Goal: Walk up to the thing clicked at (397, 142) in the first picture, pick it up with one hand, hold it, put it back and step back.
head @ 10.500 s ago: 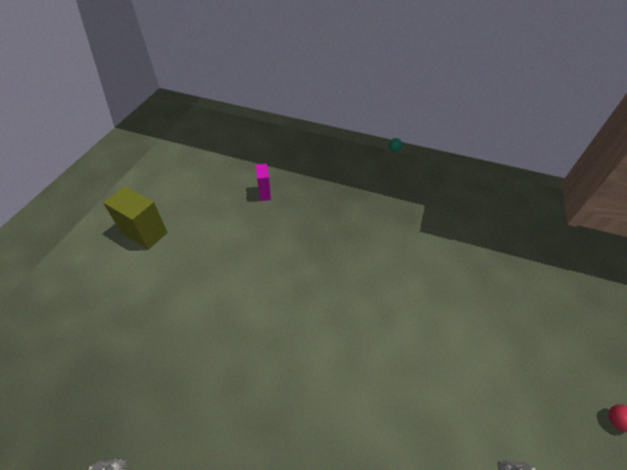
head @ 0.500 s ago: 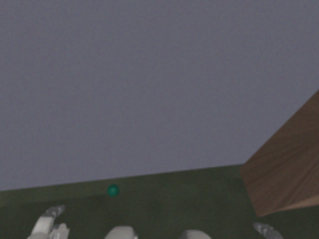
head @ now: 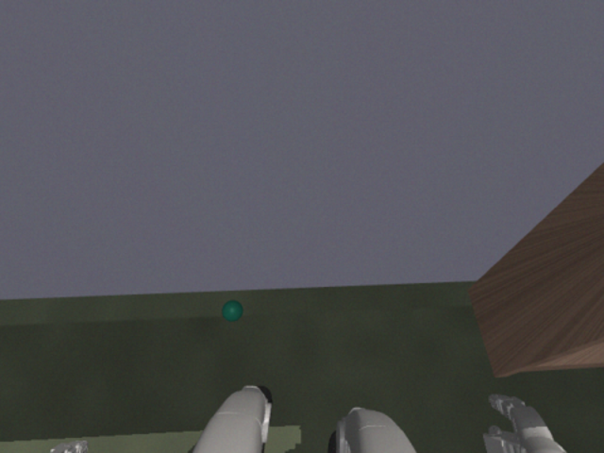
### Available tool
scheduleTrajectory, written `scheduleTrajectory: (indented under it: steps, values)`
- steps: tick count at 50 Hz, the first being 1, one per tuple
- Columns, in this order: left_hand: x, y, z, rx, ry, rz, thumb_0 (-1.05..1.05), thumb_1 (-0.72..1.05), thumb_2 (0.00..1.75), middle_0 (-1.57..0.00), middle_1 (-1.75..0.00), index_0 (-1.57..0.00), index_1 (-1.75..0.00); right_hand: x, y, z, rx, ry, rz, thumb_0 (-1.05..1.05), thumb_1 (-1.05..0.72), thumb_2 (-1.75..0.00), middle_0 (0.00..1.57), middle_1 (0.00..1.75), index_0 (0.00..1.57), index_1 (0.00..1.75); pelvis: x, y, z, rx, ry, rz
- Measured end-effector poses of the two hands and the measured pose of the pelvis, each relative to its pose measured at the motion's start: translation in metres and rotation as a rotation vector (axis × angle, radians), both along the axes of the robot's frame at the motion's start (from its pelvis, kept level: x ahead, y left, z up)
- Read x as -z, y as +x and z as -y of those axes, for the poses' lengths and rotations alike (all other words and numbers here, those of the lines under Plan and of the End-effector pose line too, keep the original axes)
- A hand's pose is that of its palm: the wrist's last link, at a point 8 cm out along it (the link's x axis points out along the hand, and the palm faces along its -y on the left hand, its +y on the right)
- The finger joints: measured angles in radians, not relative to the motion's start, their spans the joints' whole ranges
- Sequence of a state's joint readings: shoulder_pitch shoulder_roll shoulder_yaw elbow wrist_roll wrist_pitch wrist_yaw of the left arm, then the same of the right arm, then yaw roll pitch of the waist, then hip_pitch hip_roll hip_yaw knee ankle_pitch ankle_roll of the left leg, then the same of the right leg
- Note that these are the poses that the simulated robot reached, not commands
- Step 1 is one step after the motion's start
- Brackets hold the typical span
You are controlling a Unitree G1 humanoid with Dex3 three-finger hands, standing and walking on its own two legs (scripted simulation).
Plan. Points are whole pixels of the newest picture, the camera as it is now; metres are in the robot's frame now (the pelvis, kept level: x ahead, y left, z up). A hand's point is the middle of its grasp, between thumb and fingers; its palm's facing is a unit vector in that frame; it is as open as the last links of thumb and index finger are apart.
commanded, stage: walk up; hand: left
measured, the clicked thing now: (232, 310) +0.49 +0.25 -0.72
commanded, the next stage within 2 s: none
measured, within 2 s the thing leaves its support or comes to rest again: neither
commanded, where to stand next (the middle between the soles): +0.15 +0.01 m, yaw +0 degrees
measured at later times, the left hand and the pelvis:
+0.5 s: hand out of the picture +0.01 +0.33 -0.15, palm faces +0.07 -0.93 -0.37, open 7.4 cm; pelvis +0.03 +0.04 +0.01, yaw +4 degrees
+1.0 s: hand (139, 351) +0.23 +0.27 -0.14, palm faces -0.09 -0.92 -0.39, open 7.4 cm; pelvis +0.09 +0.02 +0.00, yaw -1 degrees
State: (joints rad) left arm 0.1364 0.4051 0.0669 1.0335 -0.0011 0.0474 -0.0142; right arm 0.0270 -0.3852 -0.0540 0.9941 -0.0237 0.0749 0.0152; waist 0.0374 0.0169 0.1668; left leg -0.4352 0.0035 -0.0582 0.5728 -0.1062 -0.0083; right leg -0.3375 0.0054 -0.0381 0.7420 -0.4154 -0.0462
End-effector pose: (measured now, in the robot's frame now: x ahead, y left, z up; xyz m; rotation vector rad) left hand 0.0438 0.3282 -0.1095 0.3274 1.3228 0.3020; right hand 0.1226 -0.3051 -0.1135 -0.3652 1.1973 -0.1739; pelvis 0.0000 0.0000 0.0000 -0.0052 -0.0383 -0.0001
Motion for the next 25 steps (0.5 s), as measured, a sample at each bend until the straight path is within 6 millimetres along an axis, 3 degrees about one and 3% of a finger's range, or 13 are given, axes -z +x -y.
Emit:
scheduleTrajectory:
  steps: [3,6,11,15,19,25]
  values:
    - [0.0,-0.041,0.012,-0.016,0.006,-0.045,0.0,0.9,0.9,-0.2,-0.3,-0.2,-0.3,0.005,-0.004,0.005,-0.005,0.01,0.026,0.0,-0.9,-0.9,0.2,0.3,0.2,0.3,0.003,-0.01,0.008,0.004,0.008,0.008]
    - [-0.012,-0.075,0.025,-0.053,-0.013,-0.07,0.01,0.9,0.9,-0.2,-0.3,-0.2,-0.3,-0.004,-0.013,0.003,-0.028,0.033,0.021,0.0,-0.91,-0.9,0.2,0.3,0.2,0.3,-0.01,-0.011,0.01,-0.005,0.026,0.01]
    - [-0.038,-0.1,0.029,-0.095,-0.026,-0.057,0.01,0.9,0.9,-0.21,-0.3,-0.21,-0.3,-0.026,-0.032,0.005,-0.028,0.055,-0.013,0.0,-0.91,-0.9,0.2,0.3,0.2,0.3,-0.033,-0.003,0.004,-0.023,0.031,-0.004]
    - [-0.044,-0.099,0.014,-0.09,-0.01,-0.03,0.01,0.9,0.9,-0.21,-0.3,-0.21,-0.3,-0.034,-0.037,0.008,-0.043,0.027,-0.029,0.0,-0.9,-0.9,0.2,0.3,0.2,0.3,-0.036,-0.001,-0.005,-0.048,0.036,0.001]
    - [-0.035,-0.088,-0.009,-0.078,-0.01,-0.002,0.01,0.9,0.9,-0.21,-0.3,-0.21,-0.3,-0.033,-0.028,0.001,-0.06,-0.011,-0.026,0.01,-0.91,-0.9,0.2,0.3,0.2,0.3,-0.026,0.005,-0.019,-0.081,0.007,0.011]
    - [-0.003,-0.041,-0.044,-0.032,-0.033,0.024,0.01,0.9,0.9,-0.2,-0.3,-0.21,-0.3,-0.036,-0.018,-0.027,-0.029,-0.069,0.074,0.0,-0.91,-0.9,0.2,0.3,0.2,0.3,-0.008,0.026,-0.044,-0.067,0.017,0.019]
